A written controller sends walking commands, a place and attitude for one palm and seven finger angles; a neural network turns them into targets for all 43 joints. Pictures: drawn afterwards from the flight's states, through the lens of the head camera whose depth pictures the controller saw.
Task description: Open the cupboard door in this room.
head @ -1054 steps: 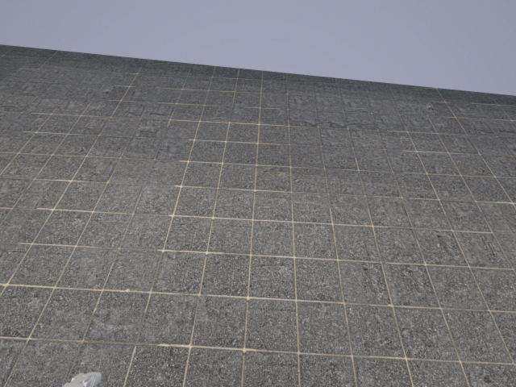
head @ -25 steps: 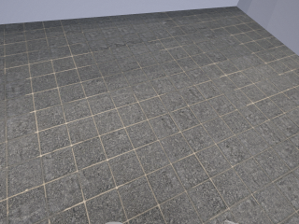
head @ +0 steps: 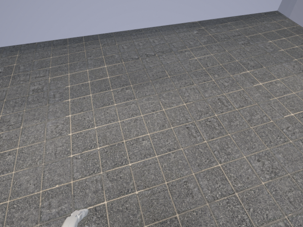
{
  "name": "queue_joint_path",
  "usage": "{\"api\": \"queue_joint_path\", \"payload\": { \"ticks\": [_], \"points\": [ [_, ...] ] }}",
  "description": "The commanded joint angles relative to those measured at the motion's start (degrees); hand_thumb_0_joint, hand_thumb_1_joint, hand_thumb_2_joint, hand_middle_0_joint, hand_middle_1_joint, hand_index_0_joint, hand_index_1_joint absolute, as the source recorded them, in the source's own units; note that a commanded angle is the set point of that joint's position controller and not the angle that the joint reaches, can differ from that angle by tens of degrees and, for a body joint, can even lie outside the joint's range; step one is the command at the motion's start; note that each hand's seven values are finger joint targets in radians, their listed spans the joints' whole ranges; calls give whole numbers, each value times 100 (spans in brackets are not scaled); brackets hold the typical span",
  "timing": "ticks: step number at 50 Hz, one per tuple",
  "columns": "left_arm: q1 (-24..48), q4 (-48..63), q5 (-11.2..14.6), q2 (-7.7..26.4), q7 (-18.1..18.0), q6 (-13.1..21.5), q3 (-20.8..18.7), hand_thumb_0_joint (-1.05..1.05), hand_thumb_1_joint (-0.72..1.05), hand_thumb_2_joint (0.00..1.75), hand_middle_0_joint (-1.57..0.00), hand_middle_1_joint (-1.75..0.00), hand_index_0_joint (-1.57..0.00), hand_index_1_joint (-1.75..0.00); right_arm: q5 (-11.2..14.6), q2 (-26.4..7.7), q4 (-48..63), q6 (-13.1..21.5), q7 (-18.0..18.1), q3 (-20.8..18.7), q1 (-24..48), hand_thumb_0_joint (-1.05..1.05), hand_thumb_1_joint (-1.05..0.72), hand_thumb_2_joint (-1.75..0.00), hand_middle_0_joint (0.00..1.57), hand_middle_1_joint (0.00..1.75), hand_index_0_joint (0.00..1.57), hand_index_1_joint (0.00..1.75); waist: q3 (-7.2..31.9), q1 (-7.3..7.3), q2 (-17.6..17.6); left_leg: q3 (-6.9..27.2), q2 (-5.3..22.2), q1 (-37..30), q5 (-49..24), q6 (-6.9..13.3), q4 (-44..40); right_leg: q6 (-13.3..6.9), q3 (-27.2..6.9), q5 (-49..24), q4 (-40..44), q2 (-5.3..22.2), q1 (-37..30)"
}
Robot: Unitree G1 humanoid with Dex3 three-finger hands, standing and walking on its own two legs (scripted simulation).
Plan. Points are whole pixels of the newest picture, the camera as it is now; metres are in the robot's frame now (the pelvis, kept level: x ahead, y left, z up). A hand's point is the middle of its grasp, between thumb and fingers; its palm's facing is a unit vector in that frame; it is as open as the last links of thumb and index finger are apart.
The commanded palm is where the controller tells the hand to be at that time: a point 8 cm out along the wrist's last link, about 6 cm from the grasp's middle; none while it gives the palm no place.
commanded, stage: turn or walk to find it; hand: left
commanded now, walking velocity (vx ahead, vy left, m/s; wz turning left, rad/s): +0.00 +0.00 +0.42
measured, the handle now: out of the picture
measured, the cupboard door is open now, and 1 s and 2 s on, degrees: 0 0 0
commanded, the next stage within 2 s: stand and wait in 1.10 s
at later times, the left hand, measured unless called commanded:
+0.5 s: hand out of the picture -0.08 +0.24 -0.18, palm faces +0.29 -0.92 -0.26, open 7.4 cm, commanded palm none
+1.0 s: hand out of the picture -0.05 +0.20 -0.14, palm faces +0.43 -0.86 -0.26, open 7.4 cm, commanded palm none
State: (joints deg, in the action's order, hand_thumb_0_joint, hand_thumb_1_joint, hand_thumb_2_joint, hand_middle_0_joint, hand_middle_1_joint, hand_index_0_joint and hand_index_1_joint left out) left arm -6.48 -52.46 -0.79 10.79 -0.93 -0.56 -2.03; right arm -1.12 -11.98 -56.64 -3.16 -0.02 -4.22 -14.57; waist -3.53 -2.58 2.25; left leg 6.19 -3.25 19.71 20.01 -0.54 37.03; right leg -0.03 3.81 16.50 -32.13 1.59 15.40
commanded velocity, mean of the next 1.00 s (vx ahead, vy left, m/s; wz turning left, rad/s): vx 0.00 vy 0.00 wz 0.42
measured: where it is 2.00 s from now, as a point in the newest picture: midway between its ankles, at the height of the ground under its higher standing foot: outside the picture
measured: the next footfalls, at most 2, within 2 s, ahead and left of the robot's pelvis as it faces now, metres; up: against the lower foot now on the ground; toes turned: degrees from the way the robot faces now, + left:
left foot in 0.44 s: -0.03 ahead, +0.14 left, +0.00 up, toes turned +17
right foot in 0.88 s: +0.04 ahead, -0.09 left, +0.00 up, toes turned +18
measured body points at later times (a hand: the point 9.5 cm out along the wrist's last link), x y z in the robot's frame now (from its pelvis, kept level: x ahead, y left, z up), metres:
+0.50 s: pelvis -0.04 +0.03 +0.00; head -0.01 +0.06 +0.44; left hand -0.09 +0.29 -0.16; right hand +0.13 -0.20 -0.13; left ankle -0.07 +0.13 -0.73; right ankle -0.01 -0.10 -0.71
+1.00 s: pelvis -0.05 -0.01 +0.00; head -0.01 -0.02 +0.45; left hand -0.07 +0.25 -0.12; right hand +0.10 -0.22 -0.16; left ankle -0.11 +0.11 -0.66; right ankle +0.00 -0.11 -0.73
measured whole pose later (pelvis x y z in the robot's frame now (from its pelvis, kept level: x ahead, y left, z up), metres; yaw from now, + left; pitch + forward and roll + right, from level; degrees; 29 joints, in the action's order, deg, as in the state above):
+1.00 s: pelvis -0.05 -0.01 +0.00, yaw +26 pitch -1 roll +1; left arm -10.1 -52.8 -1.1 9.5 -0.9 -0.5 -1.9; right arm -1.4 -13.5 -56.4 -4.7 -0.6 -5.1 -12.2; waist -4.3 -1.4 2.6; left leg 3.0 -2.2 26.8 25.1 -1.5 60.0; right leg -0.8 6.9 16.5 -31.0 4.0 13.6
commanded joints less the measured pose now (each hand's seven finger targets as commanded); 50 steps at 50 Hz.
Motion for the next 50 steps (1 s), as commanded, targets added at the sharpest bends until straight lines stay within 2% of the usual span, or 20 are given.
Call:
{"api": "queue_joint_path", "payload": {
  "ticks": [1,2,4,16,20,21,22,23,24,26,29,36,41,42,43,44,45,46,48,50],
  "points": [
    [-325,353,2,1202,-138,67,-326,0,90,90,-20,-30,-20,-30,-21,-680,498,21,-7,-224,144,0,-90,-90,20,30,20,30,83,266,-1153,-7,274,1169,903,-54,2867,-886,-1897,-267,1878,2228,-125],
    [-63,404,-5,1026,-127,84,-267,0,90,90,-20,-30,-20,-30,-32,-604,360,-4,-45,-206,-11,0,-90,-90,20,30,20,30,-48,105,-886,-101,376,1144,511,-109,3127,-747,-1248,-475,1734,1893,-76],
    [-138,399,-13,851,-112,143,-222,0,90,90,-20,-30,-20,-30,-30,-527,269,-13,-78,-167,-172,0,-90,-90,20,30,20,30,117,97,-1068,-268,425,1111,145,-219,3256,-622,-688,-1203,1546,1598,-301],
    [-1080,-92,-108,1286,-84,93,-355,0,90,90,-20,-30,-20,-30,77,-418,449,85,-56,21,719,0,-90,-90,20,30,20,30,480,589,-1432,-885,485,386,835,-274,816,-877,-326,-2775,989,1937,-1192],
    [-857,-123,-41,1334,-70,28,-383,0,90,90,-20,-30,-20,-30,64,-549,335,190,-48,20,221,0,-90,-90,20,30,20,30,739,219,-1205,-1114,455,-935,-597,-147,-1189,-357,193,-2286,212,1743,-667],
    [-901,-84,2,1145,-57,-13,-349,0,90,90,-20,-30,-20,-30,51,-853,333,245,-61,-45,82,0,-90,-90,20,30,20,30,846,129,-317,-498,955,-1772,-1259,3,-1740,-50,450,-1300,-579,1418,143],
    [-916,118,23,758,-17,-46,-256,0,90,90,-20,-30,-20,-30,-3,-1440,369,268,-40,-180,-47,0,-90,-90,20,30,20,30,715,42,1414,1252,2393,-2241,-2989,624,-1854,378,705,1359,-1641,689,1573],
    [-512,209,-31,776,-51,-133,-185,0,90,90,-20,-30,-20,-30,1,-1610,291,208,0,-211,-206,0,-90,-90,20,30,20,30,608,-143,1309,1378,2743,-1620,-2992,1045,-2027,369,223,1994,-2396,592,1505],
    [-281,183,-30,746,-68,-180,-214,0,90,90,-20,-30,-20,-30,-18,-1467,270,218,66,-183,-63,0,-90,-90,20,30,20,30,404,-90,1407,1271,2458,-1289,-2702,1042,-2071,359,-109,1757,-2754,570,1594],
    [-406,3,-20,854,17,-167,-252,0,90,90,-20,-30,-20,-30,-16,-1151,418,222,106,-71,548,0,-90,-90,20,30,20,30,112,189,867,749,1991,-950,-2256,974,-2023,373,-211,1010,-3048,559,1589],
    [-647,-105,-19,820,43,-134,-234,0,90,90,-20,-30,-20,-30,11,-1081,466,279,102,-49,578,0,-90,-90,20,30,20,30,353,261,601,363,1660,-1298,-2860,893,-1893,452,-184,644,-2984,451,1516],
    [-310,148,12,708,7,-118,-180,0,90,90,-20,-30,-20,-30,-23,-1124,478,225,76,-141,324,0,-90,-90,20,30,20,30,409,101,632,926,1680,-1281,-2744,1058,-1745,473,-182,942,-1798,249,1132],
    [-791,84,45,705,-14,-12,-182,0,90,90,-20,-30,-20,-30,-13,-1108,541,182,53,-188,505,0,-90,-90,20,30,20,30,602,336,695,1086,1348,-695,-2800,826,-1264,392,7,113,64,-5,-151],
    [-1008,45,40,759,-31,39,-202,0,90,90,-20,-30,-20,-30,20,-1004,574,187,47,-190,504,0,-90,-90,20,30,20,30,736,441,480,1015,1168,-392,-2400,639,-969,368,-30,-449,873,115,-737],
    [-1150,18,-19,1070,-64,105,-252,0,90,90,-20,-30,-20,-30,69,-752,596,204,17,-157,419,0,-90,-90,20,30,20,30,844,481,-320,574,745,314,-1382,303,-323,180,-705,-686,1374,880,-1468],
    [-1117,70,-87,1516,-96,131,-342,0,90,90,-20,-30,-20,-30,71,-408,751,210,-16,-91,413,0,-90,-90,20,30,20,30,626,493,-1774,-294,-61,1271,772,-76,798,-451,-2001,-1295,1552,2207,-1671],
    [-1095,147,-31,1510,-95,127,-369,0,90,90,-20,-30,-20,-30,8,-681,742,107,17,-167,521,0,-90,-90,20,30,20,30,556,586,-1757,-81,106,1162,1388,-71,1886,-868,-2183,-1233,1705,2601,-879],
    [-773,217,-27,1369,-134,83,-382,0,90,90,-20,-30,-20,-30,6,-718,701,34,10,-208,561,0,-90,-90,20,30,20,30,276,444,-1518,-8,210,1142,1188,-41,2623,-961,-2026,-789,1783,2466,-421],
    [-281,346,-26,1041,-105,91,-275,0,90,90,-20,-30,-20,-30,-18,-621,452,-11,-66,-193,315,0,-90,-90,20,30,20,30,12,171,-954,-162,380,1137,476,-125,3233,-718,-1005,-876,1573,1835,-198],
    [-224,382,-40,956,-102,125,-249,0,90,90,-20,-30,-20,-30,-14,-571,366,-20,-92,-161,96,0,-90,-90,20,30,20,30,157,143,-1166,-338,440,1082,192,-229,3257,-620,-539,-1030,1521,1664,-326]
  ]
}}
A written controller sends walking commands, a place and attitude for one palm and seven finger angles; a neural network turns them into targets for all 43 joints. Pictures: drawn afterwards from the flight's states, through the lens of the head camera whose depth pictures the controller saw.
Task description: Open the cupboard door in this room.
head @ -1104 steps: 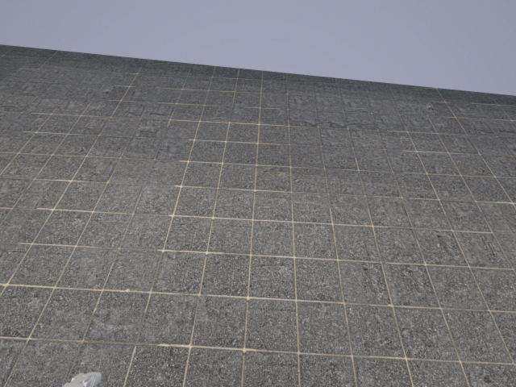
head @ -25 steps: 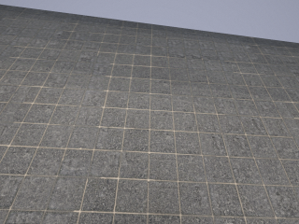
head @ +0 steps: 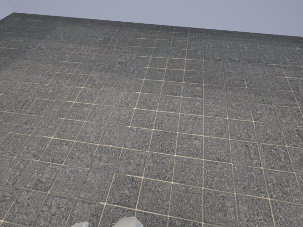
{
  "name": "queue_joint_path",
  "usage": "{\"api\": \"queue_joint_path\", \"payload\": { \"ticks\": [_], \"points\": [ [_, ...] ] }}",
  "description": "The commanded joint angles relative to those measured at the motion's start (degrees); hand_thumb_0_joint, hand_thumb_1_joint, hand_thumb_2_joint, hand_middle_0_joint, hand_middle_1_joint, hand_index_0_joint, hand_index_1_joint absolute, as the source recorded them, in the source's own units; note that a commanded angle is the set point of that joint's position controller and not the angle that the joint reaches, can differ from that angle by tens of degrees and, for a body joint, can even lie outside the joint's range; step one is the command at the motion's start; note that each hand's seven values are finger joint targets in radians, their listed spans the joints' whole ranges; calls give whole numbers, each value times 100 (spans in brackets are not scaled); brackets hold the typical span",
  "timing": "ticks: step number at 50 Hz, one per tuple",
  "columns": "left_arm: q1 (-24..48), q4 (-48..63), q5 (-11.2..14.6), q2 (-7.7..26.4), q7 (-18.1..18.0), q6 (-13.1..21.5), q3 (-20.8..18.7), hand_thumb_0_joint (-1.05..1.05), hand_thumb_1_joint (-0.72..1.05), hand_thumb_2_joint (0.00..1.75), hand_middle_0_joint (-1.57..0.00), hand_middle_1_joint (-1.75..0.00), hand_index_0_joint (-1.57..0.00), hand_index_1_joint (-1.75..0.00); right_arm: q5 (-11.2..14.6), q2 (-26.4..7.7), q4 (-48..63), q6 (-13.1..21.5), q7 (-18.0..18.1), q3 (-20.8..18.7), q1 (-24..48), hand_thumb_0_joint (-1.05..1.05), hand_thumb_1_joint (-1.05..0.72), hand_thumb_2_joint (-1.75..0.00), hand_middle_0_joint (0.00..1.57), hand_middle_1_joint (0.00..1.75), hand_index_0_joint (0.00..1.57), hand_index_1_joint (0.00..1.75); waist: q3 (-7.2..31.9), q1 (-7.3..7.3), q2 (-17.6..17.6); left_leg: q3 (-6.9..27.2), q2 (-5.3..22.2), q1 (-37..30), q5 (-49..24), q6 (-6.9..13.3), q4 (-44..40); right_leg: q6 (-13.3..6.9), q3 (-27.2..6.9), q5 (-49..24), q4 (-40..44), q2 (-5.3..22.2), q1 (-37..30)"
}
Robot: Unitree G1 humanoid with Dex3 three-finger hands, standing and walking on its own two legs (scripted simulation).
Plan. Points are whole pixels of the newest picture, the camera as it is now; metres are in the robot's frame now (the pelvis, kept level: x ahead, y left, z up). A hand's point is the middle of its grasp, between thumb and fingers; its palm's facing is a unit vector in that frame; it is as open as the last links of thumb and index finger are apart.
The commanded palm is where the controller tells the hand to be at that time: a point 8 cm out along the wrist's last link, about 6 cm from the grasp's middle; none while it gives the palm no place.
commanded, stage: turn or walk to find it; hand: left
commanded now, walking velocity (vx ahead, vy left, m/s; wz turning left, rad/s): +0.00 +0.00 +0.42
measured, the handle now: out of the picture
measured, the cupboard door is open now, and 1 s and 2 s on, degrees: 0 0 0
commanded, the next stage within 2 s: stand and wait in 0.10 s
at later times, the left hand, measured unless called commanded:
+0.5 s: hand out of the picture -0.02 +0.24 -0.18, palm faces +0.06 -0.98 -0.21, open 7.4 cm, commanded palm none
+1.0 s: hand out of the picture +0.09 +0.21 -0.16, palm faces -0.22 -0.95 -0.24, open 7.4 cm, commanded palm none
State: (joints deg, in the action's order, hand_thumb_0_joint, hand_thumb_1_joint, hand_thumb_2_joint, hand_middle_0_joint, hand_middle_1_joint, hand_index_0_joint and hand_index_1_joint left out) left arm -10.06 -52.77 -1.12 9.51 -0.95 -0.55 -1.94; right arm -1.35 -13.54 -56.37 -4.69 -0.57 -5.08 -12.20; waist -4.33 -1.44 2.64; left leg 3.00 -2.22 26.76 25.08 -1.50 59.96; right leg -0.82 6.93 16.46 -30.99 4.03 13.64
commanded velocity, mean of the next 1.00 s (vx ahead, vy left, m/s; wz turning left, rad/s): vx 0.00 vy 0.00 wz -0.42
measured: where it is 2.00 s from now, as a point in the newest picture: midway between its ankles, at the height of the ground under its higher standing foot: outside the picture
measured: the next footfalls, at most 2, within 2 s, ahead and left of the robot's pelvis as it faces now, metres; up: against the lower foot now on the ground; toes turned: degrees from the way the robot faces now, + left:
left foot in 0.26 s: +0.00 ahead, +0.16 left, +0.00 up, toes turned +8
right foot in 0.64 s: +0.01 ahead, -0.09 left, +0.00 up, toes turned -13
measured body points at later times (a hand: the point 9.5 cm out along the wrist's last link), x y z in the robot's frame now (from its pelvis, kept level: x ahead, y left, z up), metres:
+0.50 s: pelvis -0.02 +0.04 +0.00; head +0.02 +0.05 +0.45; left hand -0.03 +0.29 -0.16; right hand +0.08 -0.19 -0.14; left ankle -0.04 +0.15 -0.74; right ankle -0.04 -0.09 -0.69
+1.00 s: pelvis -0.03 +0.03 +0.00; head +0.01 +0.02 +0.45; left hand +0.10 +0.26 -0.14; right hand -0.02 -0.25 -0.14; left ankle -0.01 +0.17 -0.70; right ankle -0.03 -0.08 -0.74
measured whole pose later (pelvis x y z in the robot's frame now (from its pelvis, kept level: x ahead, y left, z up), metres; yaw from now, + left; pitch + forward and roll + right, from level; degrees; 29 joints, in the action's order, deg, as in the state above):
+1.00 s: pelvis -0.03 +0.03 +0.00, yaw -16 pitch +1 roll +1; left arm -10.1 -54.1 -1.6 12.9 0.4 -2.2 -4.0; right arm -0.9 -14.2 -54.6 -3.0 1.3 -3.4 -7.7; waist -5.2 1.1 -0.8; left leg -0.9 2.8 21.3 24.2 -3.3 46.4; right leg -2.3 -2.3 11.4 -28.1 -2.4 17.3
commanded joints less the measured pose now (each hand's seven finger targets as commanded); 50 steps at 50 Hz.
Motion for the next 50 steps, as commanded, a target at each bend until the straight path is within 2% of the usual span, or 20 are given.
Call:
{"api": "queue_joint_path", "payload": {
  "ticks": [1,8,11,12,13,14,15,16,19,22,27,30,31,32,33,35,37,39,46,50],
  "points": [
    [69,379,-21,1068,-113,127,-267,0,90,90,-20,-30,-20,-30,20,-382,340,139,-46,-73,-88,0,-90,-90,20,30,20,30,232,67,-1204,-88,381,324,-303,-169,770,-538,-752,-1158,1393,1445,-195],
    [-631,-10,-91,1356,-85,105,-331,0,90,90,-20,-30,-20,-30,82,-129,364,267,9,114,423,0,-90,-90,20,30,20,30,435,501,-1403,-578,343,-350,241,-151,-1447,-754,-693,-2408,985,1553,-758],
    [-423,-241,-18,1192,-93,85,-250,0,90,90,-20,-30,-20,-30,75,-49,6,421,78,192,-287,0,-90,-90,20,30,20,30,768,159,-1302,-750,309,-1649,-1142,-85,-3474,-408,-583,-2199,468,1081,-511],
    [-395,-257,35,1000,-93,60,-192,0,90,90,-20,-30,-20,-30,68,-253,-129,508,94,174,-519,0,-90,-90,20,30,20,30,902,66,-679,-532,574,-2316,-1842,-27,-4059,-153,-432,-1715,78,785,-158],
    [-613,-248,71,709,-71,35,-112,0,90,90,-20,-30,-20,-30,31,-616,-129,582,126,117,-462,0,-90,-90,20,30,20,30,960,156,430,347,1428,-2737,-2882,257,-4028,124,-286,-659,-219,359,498],
    [-627,-278,61,534,-68,13,-59,0,90,90,-20,-30,-20,-30,33,-837,-107,559,151,102,-316,0,-90,-90,20,30,20,30,736,178,841,678,2049,-2375,-3142,644,-4111,237,-197,643,-413,162,582],
    [-313,-314,62,536,-63,-67,-46,0,90,90,-20,-30,-20,-30,14,-780,-160,565,228,99,-191,0,-90,-90,20,30,20,30,463,24,1306,812,2144,-2134,-3080,867,-4470,329,-263,1197,-1006,61,774],
    [-173,-350,65,641,-33,-142,-102,0,90,90,-20,-30,-20,-30,9,-750,-160,536,288,107,-48,0,-90,-90,20,30,20,30,159,46,1379,698,2221,-1768,-3017,995,-4533,291,-502,1408,-1639,66,819],
    [-392,-525,41,605,52,-184,-185,0,90,90,-20,-30,-20,-30,-2,-672,-84,499,333,107,274,0,-90,-90,20,30,20,30,147,189,873,23,2072,-2152,-3882,1063,-4068,261,-657,1191,-2334,5,1272],
    [-278,-419,8,571,93,-189,-225,0,90,90,-20,-30,-20,-30,-11,-692,-51,468,306,-7,99,0,-90,-90,20,30,20,30,275,62,546,-257,2104,-2460,-4044,1048,-3918,320,-487,1176,-2332,-24,1414],
    [-307,-249,-2,519,135,-160,-251,0,90,90,-20,-30,-20,-30,-17,-786,31,422,257,-101,207,0,-90,-90,20,30,20,30,381,66,779,-477,2160,-2291,-3764,950,-3624,291,-160,969,-1265,-119,858],
    [-882,-330,-32,706,139,-96,-319,0,90,90,-20,-30,-20,-30,31,-798,155,398,236,-135,419,0,-90,-90,20,30,20,30,515,389,367,-903,1893,-1775,-2928,517,-2684,210,-99,-652,329,-124,-192],
    [-1060,-350,-70,1104,98,-34,-382,0,90,90,-20,-30,-20,-30,67,-550,211,392,208,-115,306,0,-90,-90,20,30,20,30,656,462,-742,-1259,1437,-1051,-1773,157,-1668,-40,-1038,-1981,885,561,-898],
    [-1135,-355,-65,1555,56,-11,-460,0,90,90,-20,-30,-20,-30,85,-172,492,370,182,-3,583,0,-90,-90,20,30,20,30,377,585,-2038,-1302,645,303,1018,-106,-537,-730,-2516,-3397,1069,1698,-1203],
    [-1277,-314,17,1488,4,-5,-469,0,90,90,-20,-30,-20,-30,92,-307,596,237,247,32,890,0,-90,-90,20,30,20,30,410,762,-1932,-439,646,144,1155,-57,108,-1079,-2940,-2753,1465,1805,-492],
    [-555,-102,-8,1357,-26,-56,-469,0,90,90,-20,-30,-20,-30,63,-427,549,231,216,-9,863,0,-90,-90,20,30,20,30,75,467,-1391,-87,696,556,404,-28,745,-1156,-2738,-1382,1510,1448,-273],
    [-174,81,-15,1246,-31,-38,-430,0,90,90,-20,-30,-20,-30,23,-424,428,251,172,17,594,0,-90,-90,20,30,20,30,433,286,-893,-198,715,295,-102,-118,544,-922,-2241,-1365,1332,1106,-340],
    [-189,113,-18,1297,-10,-11,-425,0,90,90,-20,-30,-20,-30,19,-410,420,259,164,49,491,0,-90,-90,20,30,20,30,640,288,-896,-290,655,233,-173,-180,162,-865,-2083,-1533,1258,986,-592],
    [-281,146,-44,1478,48,-53,-466,0,90,90,-20,-30,-20,-30,59,-446,613,313,188,105,604,0,-90,-90,20,30,20,30,592,419,-976,-363,533,-81,-56,-199,-985,-983,-2497,-1463,1242,900,-497],
    [34,272,-29,1579,57,-107,-487,0,90,90,-20,-30,-20,-30,97,-443,579,400,231,144,158,0,-90,-90,20,30,20,30,818,227,-1054,-493,379,-815,-278,-137,-2262,-868,-2608,-1848,920,713,-343]
  ]
}}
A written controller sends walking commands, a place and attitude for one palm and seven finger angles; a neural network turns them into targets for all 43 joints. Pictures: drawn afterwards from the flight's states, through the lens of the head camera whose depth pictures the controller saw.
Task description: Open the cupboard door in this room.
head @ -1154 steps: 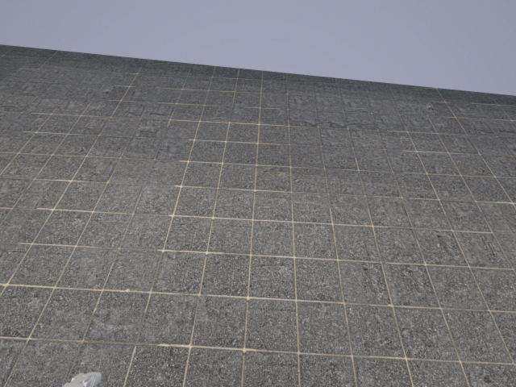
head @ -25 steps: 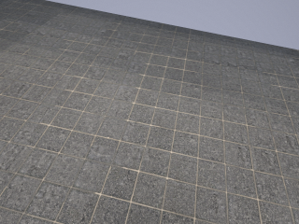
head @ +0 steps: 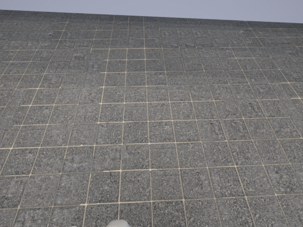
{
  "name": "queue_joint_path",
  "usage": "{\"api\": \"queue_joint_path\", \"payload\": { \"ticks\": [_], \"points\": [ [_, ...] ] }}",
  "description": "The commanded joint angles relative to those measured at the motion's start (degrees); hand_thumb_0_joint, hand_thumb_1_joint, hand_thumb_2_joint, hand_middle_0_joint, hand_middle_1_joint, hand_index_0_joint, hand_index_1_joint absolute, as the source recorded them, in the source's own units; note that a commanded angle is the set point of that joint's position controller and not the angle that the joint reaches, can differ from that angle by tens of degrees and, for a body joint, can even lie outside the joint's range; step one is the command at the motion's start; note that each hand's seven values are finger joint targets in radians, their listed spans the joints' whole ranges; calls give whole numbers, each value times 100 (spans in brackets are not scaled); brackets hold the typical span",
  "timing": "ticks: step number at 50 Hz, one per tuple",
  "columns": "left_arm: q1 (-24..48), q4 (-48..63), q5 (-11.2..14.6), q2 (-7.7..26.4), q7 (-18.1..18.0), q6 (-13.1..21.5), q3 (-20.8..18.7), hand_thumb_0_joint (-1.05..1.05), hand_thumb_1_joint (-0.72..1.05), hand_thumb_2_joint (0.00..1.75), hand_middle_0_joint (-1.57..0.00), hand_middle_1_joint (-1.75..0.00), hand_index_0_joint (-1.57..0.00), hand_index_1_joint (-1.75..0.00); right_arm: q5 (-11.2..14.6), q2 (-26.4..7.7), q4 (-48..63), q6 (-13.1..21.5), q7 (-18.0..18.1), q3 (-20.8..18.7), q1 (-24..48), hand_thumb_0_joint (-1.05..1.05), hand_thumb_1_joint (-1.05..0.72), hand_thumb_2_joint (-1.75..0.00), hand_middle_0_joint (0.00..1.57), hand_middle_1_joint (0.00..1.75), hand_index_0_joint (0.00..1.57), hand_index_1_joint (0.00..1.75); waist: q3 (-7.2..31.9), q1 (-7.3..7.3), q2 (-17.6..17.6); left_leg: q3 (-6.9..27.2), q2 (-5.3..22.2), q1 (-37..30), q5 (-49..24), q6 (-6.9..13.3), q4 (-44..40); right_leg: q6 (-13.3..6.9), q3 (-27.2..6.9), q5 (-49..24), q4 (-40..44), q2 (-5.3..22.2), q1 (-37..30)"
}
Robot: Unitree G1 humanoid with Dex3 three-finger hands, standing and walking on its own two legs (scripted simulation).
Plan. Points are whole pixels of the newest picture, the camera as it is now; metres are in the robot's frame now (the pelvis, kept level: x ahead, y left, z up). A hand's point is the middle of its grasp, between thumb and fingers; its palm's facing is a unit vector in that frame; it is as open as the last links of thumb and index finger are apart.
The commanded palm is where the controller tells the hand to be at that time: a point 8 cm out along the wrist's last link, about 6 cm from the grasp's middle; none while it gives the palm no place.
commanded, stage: turn or walk to find it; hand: left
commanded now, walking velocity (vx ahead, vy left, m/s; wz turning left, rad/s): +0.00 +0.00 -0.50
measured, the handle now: out of the picture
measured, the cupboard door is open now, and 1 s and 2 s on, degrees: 0 0 0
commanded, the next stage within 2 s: none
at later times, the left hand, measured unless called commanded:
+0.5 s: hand (102, 216) +0.16 +0.16 -0.16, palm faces -0.29 -0.93 -0.24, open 7.4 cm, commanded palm none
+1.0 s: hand (100, 224) +0.14 +0.17 -0.18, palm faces -0.41 -0.89 -0.22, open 7.4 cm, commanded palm none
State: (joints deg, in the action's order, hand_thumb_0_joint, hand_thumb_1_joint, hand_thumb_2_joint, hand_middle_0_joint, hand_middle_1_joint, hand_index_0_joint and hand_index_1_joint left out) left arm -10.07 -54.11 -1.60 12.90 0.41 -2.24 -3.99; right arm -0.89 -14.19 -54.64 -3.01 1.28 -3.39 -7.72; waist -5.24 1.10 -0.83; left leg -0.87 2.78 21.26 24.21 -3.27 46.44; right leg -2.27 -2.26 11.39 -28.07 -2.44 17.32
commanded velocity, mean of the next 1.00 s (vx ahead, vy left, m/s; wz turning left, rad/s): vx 0.00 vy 0.00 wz -0.50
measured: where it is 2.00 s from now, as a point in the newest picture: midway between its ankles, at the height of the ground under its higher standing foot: outside the picture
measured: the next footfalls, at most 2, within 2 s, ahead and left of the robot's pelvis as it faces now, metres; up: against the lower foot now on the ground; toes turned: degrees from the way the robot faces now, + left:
left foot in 0.08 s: +0.04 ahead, +0.14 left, +0.00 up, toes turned +0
right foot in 0.50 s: -0.01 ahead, -0.12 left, +0.00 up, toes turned -22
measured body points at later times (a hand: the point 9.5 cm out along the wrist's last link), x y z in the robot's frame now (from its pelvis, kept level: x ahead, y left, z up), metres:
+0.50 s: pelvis -0.01 +0.00 -0.01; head +0.04 -0.02 +0.44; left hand +0.17 +0.21 -0.14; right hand -0.06 -0.24 -0.17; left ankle +0.00 +0.14 -0.74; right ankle -0.05 -0.11 -0.74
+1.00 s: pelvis +0.00 +0.01 -0.01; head +0.04 +0.01 +0.44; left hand +0.16 +0.21 -0.16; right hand -0.01 -0.28 -0.13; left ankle +0.06 +0.11 -0.74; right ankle -0.05 -0.11 -0.74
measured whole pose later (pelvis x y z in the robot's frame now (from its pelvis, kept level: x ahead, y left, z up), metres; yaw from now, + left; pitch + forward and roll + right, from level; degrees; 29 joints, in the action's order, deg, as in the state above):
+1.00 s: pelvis +0.00 +0.01 -0.01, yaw -29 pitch +1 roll -1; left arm -12.3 -54.7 -0.9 13.7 0.2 -3.3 -4.4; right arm -0.7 -12.4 -51.1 -0.9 1.4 -2.4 -6.3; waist -4.0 1.6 -2.0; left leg -2.3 2.0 16.7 15.4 -1.4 32.2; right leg -0.4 -5.6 17.5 -34.7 -3.8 18.9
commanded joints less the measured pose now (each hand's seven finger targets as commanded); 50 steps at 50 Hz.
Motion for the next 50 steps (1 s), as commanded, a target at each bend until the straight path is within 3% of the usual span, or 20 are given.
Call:
{"api": "queue_joint_path", "payload": {
  "ticks": [1,2,3,4,5,9,19,21,23,24,25,26,28,30,32,43,47,48,49,50],
  "points": [
    [152,423,36,1190,-80,45,-272,0,90,90,-20,-30,-20,-30,62,-372,352,263,61,-19,-498,0,-90,-90,20,30,20,30,933,-134,-708,-102,-113,-689,-524,61,-1502,-578,-1671,-1292,451,1272,-474],
    [260,480,75,1125,-74,23,-249,0,90,90,-20,-30,-20,-30,63,-455,286,311,72,-30,-765,0,-90,-90,20,30,20,30,988,-272,-490,-112,-77,-1364,-984,89,-2196,-359,-1537,-1032,210,1068,-39],
    [248,575,117,878,-51,-6,-201,0,90,90,-20,-30,-20,-30,23,-775,289,367,93,-80,-882,0,-90,-90,20,30,20,30,974,-336,369,797,720,-1953,-768,377,-2873,-60,-1149,-150,-464,548,840],
    [168,685,122,583,14,-16,-123,0,90,90,-20,-30,-20,-30,-41,-1289,430,359,80,-173,-771,0,-90,-90,20,30,20,30,707,-266,1905,2086,2047,-1955,-1142,879,-3367,272,-229,1698,-1765,-148,1686],
    [271,680,44,742,7,-59,-155,0,90,90,-20,-30,-20,-30,-47,-1323,505,324,73,-185,-588,0,-90,-90,20,30,20,30,572,-292,1777,2202,2491,-1265,-1095,1212,-3442,389,-173,2194,-2877,67,1573],
    [145,521,9,646,128,-73,-212,0,90,90,-20,-30,-20,-30,-79,-801,611,378,84,-89,-202,0,-90,-90,20,30,20,30,374,-5,805,611,1474,-1194,-2341,1028,-2966,552,55,1276,-4071,299,1598],
    [753,717,58,336,142,-36,-56,0,90,90,-20,-30,-20,-30,-73,-881,217,344,19,-279,-1020,0,-90,-90,20,30,20,30,643,-427,1291,-198,1679,-1956,-4085,1097,-2284,580,694,1594,-1998,471,936],
    [686,675,64,360,125,1,-45,0,90,90,-20,-30,-20,-30,-72,-917,200,320,-11,-316,-1003,0,-90,-90,20,30,20,30,647,-422,1411,-284,1690,-1841,-4128,1001,-2082,482,845,1458,-1419,367,584],
    [201,545,65,455,107,79,-88,0,90,90,-20,-30,-20,-30,-45,-939,215,310,-18,-329,-828,0,-90,-90,20,30,20,30,845,-134,1238,-575,1589,-1661,-3905,697,-1488,375,903,468,-124,325,-202],
    [-273,397,42,744,73,143,-129,0,90,90,-20,-30,-20,-30,2,-852,252,307,-44,-316,-825,0,-90,-90,20,30,20,30,1063,81,667,-847,1399,-1096,-3242,371,-712,261,593,-580,619,605,-1189],
    [-608,279,-13,1439,-20,218,-261,0,90,90,-20,-30,-20,-30,24,-351,474,279,-71,-186,-798,0,-90,-90,20,30,20,30,1112,230,-1295,-1117,719,777,-5,-10,519,-258,-1189,-2651,760,2078,-2474],
    [-811,218,104,1589,-73,168,-268,0,90,90,-20,-30,-20,-30,28,-326,672,187,-12,-123,-429,0,-90,-90,20,30,20,30,1067,369,-1339,-507,411,1149,1318,-80,1401,-793,-1581,-4233,525,2708,-2022],
    [-400,316,86,1334,-156,109,-299,0,90,90,-20,-30,-20,-30,21,-381,608,91,74,-125,-141,0,-90,-90,20,30,20,30,651,263,-1298,153,389,1358,879,-15,2128,-1009,-1657,-2808,738,2285,-1341],
    [116,502,89,1029,-141,105,-203,0,90,90,-20,-30,-20,-30,-32,-432,408,78,14,-139,-344,0,-90,-90,20,30,20,30,622,-18,-654,101,424,1182,89,-92,2096,-743,-1060,-2152,723,1779,-1112],
    [207,547,74,967,-133,145,-185,0,90,90,-20,-30,-20,-30,-46,-406,345,79,-10,-135,-494,0,-90,-90,20,30,20,30,746,-88,-695,20,343,975,-199,-144,1859,-624,-873,-2060,752,1563,-1055],
    [-191,397,15,1161,-115,137,-269,0,90,90,-20,-30,-20,-30,35,-384,627,188,30,-52,121,0,-90,-90,20,30,20,30,778,76,-658,9,37,422,70,-101,32,-913,-1696,-2278,599,1516,-1002],
    [180,464,73,1117,-103,68,-264,0,90,90,-20,-30,-20,-30,74,-419,476,281,73,-63,-603,0,-90,-90,20,30,20,30,915,-303,-666,-109,-110,-1175,-1040,18,-1979,-432,-1688,-1771,84,1112,-134],
    [147,529,108,878,-94,47,-221,0,90,90,-20,-30,-20,-30,53,-691,436,356,92,-93,-822,0,-90,-90,20,30,20,30,1075,-394,101,484,512,-1935,-1276,206,-2679,-156,-1360,-921,-517,653,483],
    [-110,590,142,560,-24,26,-144,0,90,90,-20,-30,-20,-30,-23,-1219,526,363,74,-188,-707,0,-90,-90,20,30,20,30,991,-269,1765,1876,1926,-2372,-1991,727,-3024,213,-493,1422,-1676,-118,1559],
    [-207,583,63,647,-20,6,-169,0,90,90,-20,-30,-20,-30,-22,-1350,669,295,43,-210,-587,0,-90,-90,20,30,20,30,814,-255,1724,2021,2521,-1576,-1526,1127,-3174,339,-156,2414,-2858,-5,1468]
  ]
}}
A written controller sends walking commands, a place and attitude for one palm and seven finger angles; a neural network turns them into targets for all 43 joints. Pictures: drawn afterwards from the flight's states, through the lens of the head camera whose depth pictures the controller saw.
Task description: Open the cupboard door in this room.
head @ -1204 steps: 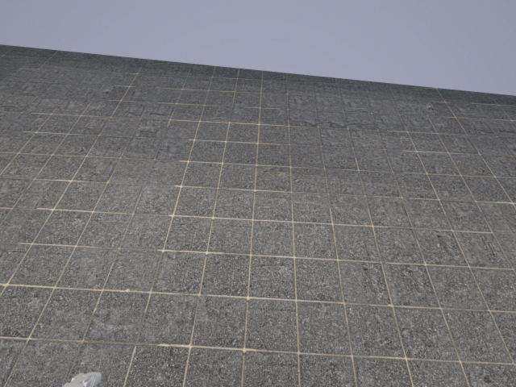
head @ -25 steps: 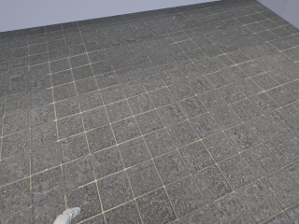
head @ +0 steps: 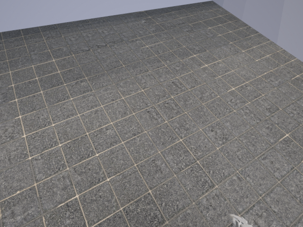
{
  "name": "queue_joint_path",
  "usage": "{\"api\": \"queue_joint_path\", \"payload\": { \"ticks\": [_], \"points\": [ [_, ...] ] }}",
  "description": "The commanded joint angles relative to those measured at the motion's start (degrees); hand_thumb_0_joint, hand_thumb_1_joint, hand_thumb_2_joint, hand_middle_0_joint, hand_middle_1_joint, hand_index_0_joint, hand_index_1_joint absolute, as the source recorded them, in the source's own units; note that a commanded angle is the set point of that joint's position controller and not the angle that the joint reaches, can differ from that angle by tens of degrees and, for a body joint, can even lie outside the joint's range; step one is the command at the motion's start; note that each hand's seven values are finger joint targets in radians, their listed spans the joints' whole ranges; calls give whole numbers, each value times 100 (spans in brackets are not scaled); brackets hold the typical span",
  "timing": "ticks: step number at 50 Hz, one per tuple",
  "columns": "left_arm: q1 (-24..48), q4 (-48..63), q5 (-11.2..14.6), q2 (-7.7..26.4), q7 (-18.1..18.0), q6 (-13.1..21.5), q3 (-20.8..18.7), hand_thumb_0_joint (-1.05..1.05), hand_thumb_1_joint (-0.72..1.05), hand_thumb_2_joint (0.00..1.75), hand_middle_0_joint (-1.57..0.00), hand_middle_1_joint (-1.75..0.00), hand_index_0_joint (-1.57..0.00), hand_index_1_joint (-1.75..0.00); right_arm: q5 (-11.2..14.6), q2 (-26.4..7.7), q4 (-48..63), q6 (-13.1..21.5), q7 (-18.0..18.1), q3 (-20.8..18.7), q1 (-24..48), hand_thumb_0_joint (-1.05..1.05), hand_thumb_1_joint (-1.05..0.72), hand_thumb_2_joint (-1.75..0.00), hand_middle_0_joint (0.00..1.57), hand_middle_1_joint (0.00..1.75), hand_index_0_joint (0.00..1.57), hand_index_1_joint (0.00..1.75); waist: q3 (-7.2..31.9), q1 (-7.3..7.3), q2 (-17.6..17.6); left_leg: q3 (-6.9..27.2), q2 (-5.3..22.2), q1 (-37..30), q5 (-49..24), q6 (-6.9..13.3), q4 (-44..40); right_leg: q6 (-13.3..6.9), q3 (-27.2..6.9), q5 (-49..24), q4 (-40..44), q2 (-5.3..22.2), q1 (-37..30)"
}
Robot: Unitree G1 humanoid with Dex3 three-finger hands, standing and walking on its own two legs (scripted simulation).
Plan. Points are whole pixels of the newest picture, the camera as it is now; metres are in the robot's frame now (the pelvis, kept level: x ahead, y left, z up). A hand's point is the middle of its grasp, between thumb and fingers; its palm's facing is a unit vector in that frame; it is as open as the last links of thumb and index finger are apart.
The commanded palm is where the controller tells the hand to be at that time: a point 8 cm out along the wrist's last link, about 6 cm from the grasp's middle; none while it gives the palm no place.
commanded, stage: turn or walk to find it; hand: left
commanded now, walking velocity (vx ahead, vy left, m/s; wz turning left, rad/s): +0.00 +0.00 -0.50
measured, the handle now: out of the picture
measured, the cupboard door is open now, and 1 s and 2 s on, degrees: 0 0 0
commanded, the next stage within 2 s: none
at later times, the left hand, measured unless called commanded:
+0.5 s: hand (115, 217) +0.16 +0.12 -0.15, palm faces -0.28 -0.92 -0.27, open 7.4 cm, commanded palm none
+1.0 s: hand (106, 224) +0.14 +0.14 -0.17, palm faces -0.41 -0.89 -0.20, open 7.4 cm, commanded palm none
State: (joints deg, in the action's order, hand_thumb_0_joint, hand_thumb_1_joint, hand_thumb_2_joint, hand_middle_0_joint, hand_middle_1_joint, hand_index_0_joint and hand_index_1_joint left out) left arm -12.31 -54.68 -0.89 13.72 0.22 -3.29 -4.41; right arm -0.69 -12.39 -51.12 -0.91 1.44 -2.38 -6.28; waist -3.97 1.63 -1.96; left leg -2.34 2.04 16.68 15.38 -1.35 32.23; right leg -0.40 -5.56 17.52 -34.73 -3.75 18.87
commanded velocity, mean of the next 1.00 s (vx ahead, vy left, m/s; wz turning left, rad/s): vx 0.09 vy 0.00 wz -0.50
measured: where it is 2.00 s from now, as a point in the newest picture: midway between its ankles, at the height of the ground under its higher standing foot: (198, 216)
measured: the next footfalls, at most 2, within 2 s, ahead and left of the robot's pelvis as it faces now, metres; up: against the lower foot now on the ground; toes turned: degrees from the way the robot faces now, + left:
right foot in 0.42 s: +0.01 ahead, -0.15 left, +0.00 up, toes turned -21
left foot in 0.96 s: +0.10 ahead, +0.06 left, +0.00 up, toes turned -25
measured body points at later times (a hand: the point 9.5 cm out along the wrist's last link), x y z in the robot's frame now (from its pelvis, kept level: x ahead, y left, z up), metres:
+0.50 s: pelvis -0.01 -0.04 +0.00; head +0.03 -0.09 +0.44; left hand +0.17 +0.17 -0.13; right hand -0.07 -0.30 -0.17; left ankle -0.01 +0.11 -0.68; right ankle -0.03 -0.13 -0.73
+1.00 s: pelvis +0.02 -0.03 +0.00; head +0.05 -0.02 +0.45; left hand +0.17 +0.19 -0.15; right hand +0.00 -0.30 -0.12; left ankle +0.07 +0.07 -0.73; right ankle -0.03 -0.13 -0.71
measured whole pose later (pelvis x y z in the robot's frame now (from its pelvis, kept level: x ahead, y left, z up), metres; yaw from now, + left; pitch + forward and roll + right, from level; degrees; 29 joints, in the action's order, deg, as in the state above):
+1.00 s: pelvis +0.02 -0.03 +0.00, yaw -29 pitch +1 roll -1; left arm -15.6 -56.3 -1.1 13.7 1.4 -2.3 -4.6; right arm -1.5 -12.2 -50.7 0.9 0.5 -2.0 -10.1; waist -1.4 1.7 -2.0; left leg -3.7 2.2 14.3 17.3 -0.2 31.2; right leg -1.4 -5.1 23.7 -39.8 -4.4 19.6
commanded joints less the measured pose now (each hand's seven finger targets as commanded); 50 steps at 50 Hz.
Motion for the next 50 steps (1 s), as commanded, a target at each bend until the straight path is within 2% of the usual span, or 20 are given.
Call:
{"api": "queue_joint_path", "payload": {
  "ticks": [1,3,5,10,16,19,20,21,22,24,26,28,36,43,45,46,47,48,49,50],
  "points": [
    [187,591,-61,653,-6,61,-176,0,90,90,-20,-30,-20,-30,-67,-1367,361,103,48,-284,-518,0,-90,-90,20,30,20,30,514,-294,1835,2122,2450,-638,-399,941,-1881,219,52,1667,-2833,249,1340],
    [133,490,-72,652,100,78,-242,0,90,90,-20,-30,-20,-30,-97,-1005,437,126,59,-190,-178,0,-90,-90,20,30,20,30,146,-51,1144,1139,1786,-454,-840,810,-1711,296,225,910,-3408,411,1385],
    [39,425,-47,528,134,65,-199,0,90,90,-20,-30,-20,-30,-74,-889,391,164,63,-188,-339,0,-90,-90,20,30,20,30,352,-91,1056,499,1527,-849,-1762,751,-1476,392,372,565,-3554,485,1432],
    [375,551,-17,349,142,45,-108,0,90,90,-20,-30,-20,-30,-55,-921,151,177,39,-285,-889,0,-90,-90,20,30,20,30,538,-302,1094,181,1708,-1509,-2793,977,-1179,503,653,731,-2809,666,1442],
    [715,677,-9,245,139,103,-24,0,90,90,-20,-30,-20,-30,-94,-1051,-53,102,-36,-397,-1000,0,-90,-90,20,30,20,30,447,-458,1449,-195,1864,-1192,-2828,869,-831,335,1116,968,-1071,596,512],
    [142,504,-7,374,113,190,-67,0,90,90,-20,-30,-20,-30,-65,-1084,-59,82,-55,-419,-820,0,-90,-90,20,30,20,30,657,-117,1250,-589,1693,-770,-2413,438,-34,170,1253,-310,559,489,-592],
    [-327,378,-37,755,71,269,-131,0,90,90,-20,-30,-20,-30,-22,-928,-15,73,-83,-395,-869,0,-90,-90,20,30,20,30,945,114,407,-855,1464,-104,-1536,66,905,10,688,-1356,1233,950,-1654],
    [-580,305,-81,1458,-26,342,-253,0,90,90,-20,-30,-20,-30,-13,-389,230,49,-111,-248,-802,0,-90,-90,20,30,20,30,931,239,-1606,-1025,608,1702,1851,-278,2304,-593,-1387,-3442,1448,2508,-2541],
    [-754,263,45,1500,-89,279,-286,0,90,90,-20,-30,-20,-30,11,-544,360,-74,-10,-230,-419,0,-90,-90,20,30,20,30,966,413,-1315,-115,485,1615,2211,-231,2971,-1037,-1491,-4005,1413,2778,-1862],
    [-115,388,14,1192,-141,234,-250,0,90,90,-20,-30,-20,-30,-18,-594,242,-117,27,-239,-318,0,-90,-90,20,30,20,30,497,165,-1097,315,488,1892,1600,-211,3629,-1146,-1354,-2945,1470,2330,-1391],
    [413,549,23,906,-145,237,-166,0,90,90,-20,-30,-20,-30,-58,-600,10,-112,-22,-232,-650,0,-90,-90,20,30,20,30,657,-134,-526,228,548,1657,839,-303,3467,-886,-654,-2765,1354,1852,-1406],
    [333,544,17,867,-123,292,-127,0,90,90,-20,-30,-20,-30,-67,-605,-24,-120,-32,-223,-692,0,-90,-90,20,30,20,30,706,-120,-548,166,462,1502,668,-361,3271,-815,-553,-3066,1361,1719,-1342],
    [17,415,-6,932,-97,304,-152,0,90,90,-20,-30,-20,-30,-47,-641,126,-115,-12,-206,-275,0,-90,-90,20,30,20,30,551,-17,-424,280,282,1508,664,-403,2674,-983,-1146,-2600,1502,1651,-1321],
    [-22,396,-46,1106,-13,350,-216,0,90,90,-20,-30,-20,-30,-29,-618,406,89,-92,-177,-51,0,-90,-90,20,30,20,30,424,64,-608,142,83,687,1030,-205,993,-1144,-1909,283,1969,1580,-805],
    [219,436,-16,1097,19,352,-217,0,90,90,-20,-30,-20,-30,-19,-601,284,181,-75,-167,-570,0,-90,-90,20,30,20,30,504,-208,-512,-7,-75,-391,567,-127,-45,-944,-1766,589,1707,1276,-208],
    [369,460,7,971,33,348,-196,0,90,90,-20,-30,-20,-30,-2,-636,155,239,-54,-178,-1005,0,-90,-90,20,30,20,30,563,-433,-293,15,-28,-1454,246,-90,-816,-705,-1552,916,1292,974,566],
    [394,572,16,615,66,336,-111,0,90,90,-20,-30,-20,-30,-35,-1024,19,302,5,-242,-1519,0,-90,-90,20,30,20,30,737,-660,822,832,808,-2465,1113,87,-1487,-416,-984,1360,299,388,1530],
    [287,702,43,281,123,339,-45,0,90,90,-20,-30,-20,-30,-114,-1586,43,283,10,-350,-1762,0,-90,-90,20,30,20,30,561,-711,2332,2689,2280,-2624,2486,534,-2255,-94,71,1725,-1313,-194,2509],
    [576,798,-28,518,150,349,-105,0,90,90,-20,-30,-20,-30,-84,-1671,86,266,6,-358,-1625,0,-90,-90,20,30,20,30,152,-723,1900,3082,2834,-1735,3046,869,-2652,-47,118,1443,-2074,368,2573],
    [646,709,-86,578,183,320,-171,0,90,90,-20,-30,-20,-30,-97,-1362,103,282,-11,-293,-1350,0,-90,-90,20,30,20,30,-185,-518,1515,2733,2482,-1094,3112,737,-2805,18,149,993,-2611,449,2346]
  ]
}}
